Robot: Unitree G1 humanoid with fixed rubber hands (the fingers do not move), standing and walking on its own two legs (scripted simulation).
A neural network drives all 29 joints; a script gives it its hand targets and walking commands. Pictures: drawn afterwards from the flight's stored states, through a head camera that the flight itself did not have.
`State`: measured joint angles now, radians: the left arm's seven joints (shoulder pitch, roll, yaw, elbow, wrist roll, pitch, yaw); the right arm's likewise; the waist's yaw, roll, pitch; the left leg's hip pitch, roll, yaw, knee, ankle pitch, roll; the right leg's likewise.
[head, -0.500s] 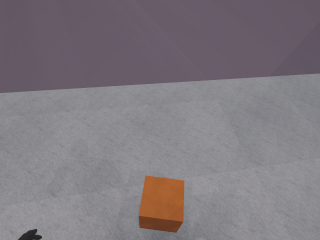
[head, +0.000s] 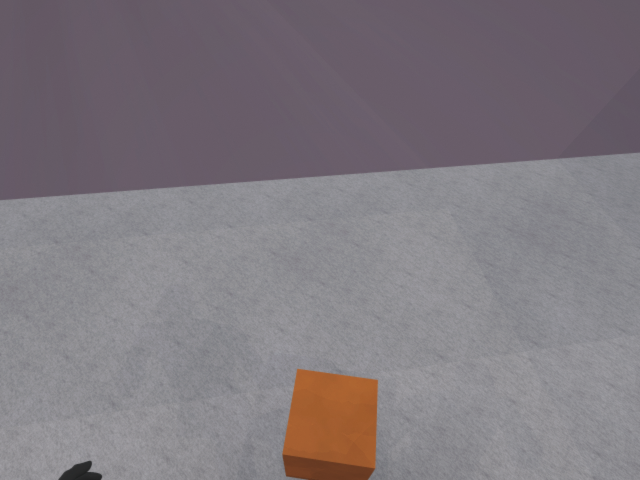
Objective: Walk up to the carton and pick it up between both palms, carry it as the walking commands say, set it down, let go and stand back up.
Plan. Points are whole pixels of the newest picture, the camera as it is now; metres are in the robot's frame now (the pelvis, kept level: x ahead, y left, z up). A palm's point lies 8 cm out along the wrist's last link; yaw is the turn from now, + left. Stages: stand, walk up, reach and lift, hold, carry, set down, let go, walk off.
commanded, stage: walk up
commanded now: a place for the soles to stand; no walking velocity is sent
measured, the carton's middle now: (330, 429) +0.37 -0.01 -0.63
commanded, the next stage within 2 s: none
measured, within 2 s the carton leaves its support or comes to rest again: neither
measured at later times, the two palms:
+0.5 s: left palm out of the picture +0.10 +0.34 -0.08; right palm out of the picture +0.13 -0.33 -0.07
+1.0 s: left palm out of the picture +0.05 +0.33 -0.08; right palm out of the picture +0.08 -0.35 -0.08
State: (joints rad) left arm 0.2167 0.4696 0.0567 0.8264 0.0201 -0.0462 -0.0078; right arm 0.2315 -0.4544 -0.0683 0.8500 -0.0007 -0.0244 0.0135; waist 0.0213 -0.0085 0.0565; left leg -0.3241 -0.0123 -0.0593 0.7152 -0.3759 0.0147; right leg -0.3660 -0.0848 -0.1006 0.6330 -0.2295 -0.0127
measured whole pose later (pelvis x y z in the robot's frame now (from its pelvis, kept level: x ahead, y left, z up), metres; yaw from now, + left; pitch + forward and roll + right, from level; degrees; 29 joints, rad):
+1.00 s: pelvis -0.04 -0.01 +0.00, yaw +0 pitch -3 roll +0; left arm 0.19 0.47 0.06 0.85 0.02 -0.01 -0.01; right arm 0.15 -0.45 -0.07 0.89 0.00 0.01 0.02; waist 0.02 0.00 0.09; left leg -0.32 -0.01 -0.06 0.69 -0.31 0.01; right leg -0.37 -0.08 -0.10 0.65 -0.26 0.00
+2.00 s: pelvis -0.14 +0.00 +0.00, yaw -1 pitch -3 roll -1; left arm 0.19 0.48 0.06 0.84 0.02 -0.02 0.02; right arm 0.11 -0.44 -0.07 0.82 0.00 0.03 0.02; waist 0.02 0.02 0.14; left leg -0.33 -0.02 -0.05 0.73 -0.39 0.03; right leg -0.26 -0.04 -0.03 0.68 -0.37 0.00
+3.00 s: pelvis -0.15 +0.00 +0.00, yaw -1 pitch -2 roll -1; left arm 0.18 0.47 0.06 0.88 0.02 -0.03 0.02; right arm 0.04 -0.43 -0.07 0.89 0.00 0.01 0.04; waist 0.02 0.02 0.08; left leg -0.33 -0.02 -0.04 0.66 -0.29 0.02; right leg -0.27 -0.04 -0.03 0.64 -0.33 0.02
